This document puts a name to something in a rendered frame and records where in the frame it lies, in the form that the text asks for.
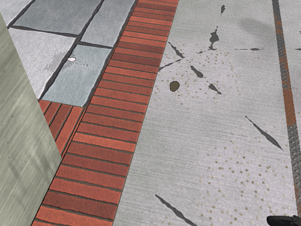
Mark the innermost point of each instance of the right robot hand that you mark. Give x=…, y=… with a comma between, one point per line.
x=284, y=220

